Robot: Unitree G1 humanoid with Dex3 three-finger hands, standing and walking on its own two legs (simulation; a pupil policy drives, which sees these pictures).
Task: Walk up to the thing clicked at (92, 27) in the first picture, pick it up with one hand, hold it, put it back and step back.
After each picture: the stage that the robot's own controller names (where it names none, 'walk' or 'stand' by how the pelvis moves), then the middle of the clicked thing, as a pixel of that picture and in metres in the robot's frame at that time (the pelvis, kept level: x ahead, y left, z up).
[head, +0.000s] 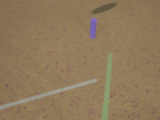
stand; (93, 28) +1.58 -0.11 -0.65
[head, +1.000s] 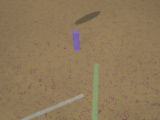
walk; (76, 40) +1.45 +0.19 -0.63
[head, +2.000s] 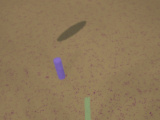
walk; (59, 68) +0.95 +0.31 -0.65
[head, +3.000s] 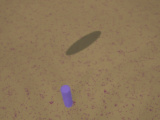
walk; (67, 96) +0.60 +0.19 -0.63
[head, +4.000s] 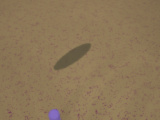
stand; out of the picture +0.44 +0.19 -0.63
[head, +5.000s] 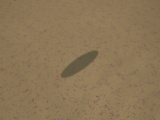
stand; out of the picture +0.40 +0.16 -0.65
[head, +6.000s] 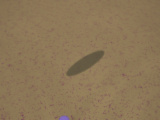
stand; out of the picture +0.43 +0.14 -0.65
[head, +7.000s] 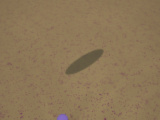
stand; out of the picture +0.43 +0.15 -0.65
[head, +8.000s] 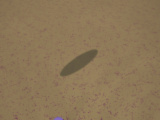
stand; out of the picture +0.41 +0.18 -0.66
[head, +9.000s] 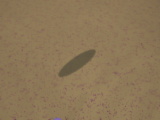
stand; out of the picture +0.40 +0.18 -0.66
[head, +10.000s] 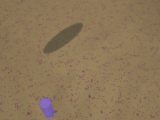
go down; (47, 108) +0.42 +0.21 -0.60
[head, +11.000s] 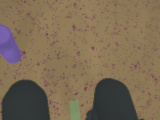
go down; (7, 47) +0.46 +0.28 -0.23
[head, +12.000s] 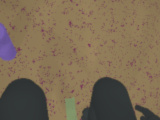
close in; (2, 44) +0.45 +0.28 -0.24
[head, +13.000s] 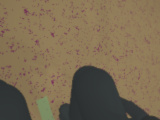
close in; out of the picture +0.43 +0.32 -0.16
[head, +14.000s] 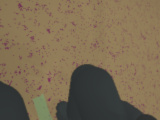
lift; out of the picture +0.40 +0.33 -0.15
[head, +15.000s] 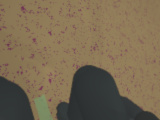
lift; out of the picture +0.37 +0.32 -0.15
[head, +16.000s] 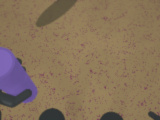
lift; (15, 81) +0.32 +0.21 +0.04
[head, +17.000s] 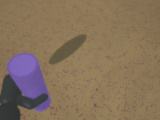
hold; (34, 87) +0.31 +0.17 +0.05
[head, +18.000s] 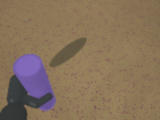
hold; (39, 87) +0.32 +0.16 +0.04
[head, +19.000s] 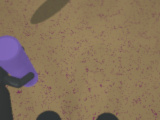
crouch; (19, 66) +0.39 +0.20 -0.02
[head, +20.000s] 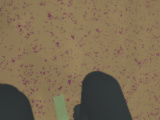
lower; out of the picture +0.44 +0.31 -0.11
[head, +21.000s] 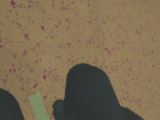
lower; out of the picture +0.43 +0.33 -0.16
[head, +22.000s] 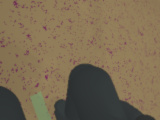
lower; out of the picture +0.41 +0.34 -0.16
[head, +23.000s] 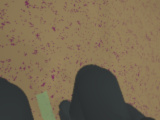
lower; out of the picture +0.40 +0.34 -0.16
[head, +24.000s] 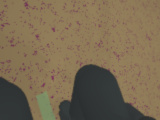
lower; out of the picture +0.39 +0.32 -0.16
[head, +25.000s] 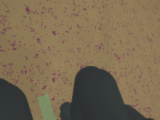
open; out of the picture +0.40 +0.30 -0.16
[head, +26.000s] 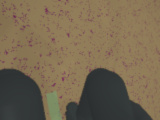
stand; out of the picture +0.40 +0.29 -0.18
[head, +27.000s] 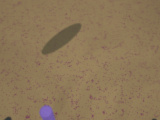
stand; (48, 117) +0.38 +0.19 -0.54
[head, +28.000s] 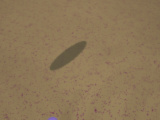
stand; out of the picture +0.39 +0.20 -0.60
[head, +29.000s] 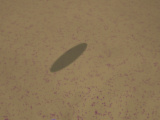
stand; out of the picture +0.38 +0.19 -0.60
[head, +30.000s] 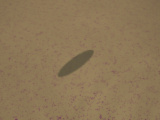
stand; out of the picture +0.41 +0.17 -0.65
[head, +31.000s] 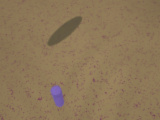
walk; (58, 97) +0.50 +0.19 -0.62
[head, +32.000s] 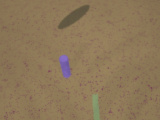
walk; (65, 67) +0.78 +0.20 -0.63
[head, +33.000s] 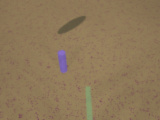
stand; (62, 62) +1.02 +0.22 -0.64
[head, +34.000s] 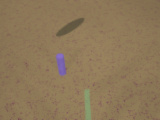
stand; (61, 65) +1.00 +0.23 -0.66
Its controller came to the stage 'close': yes
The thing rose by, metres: 0.68
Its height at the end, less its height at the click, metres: +0.00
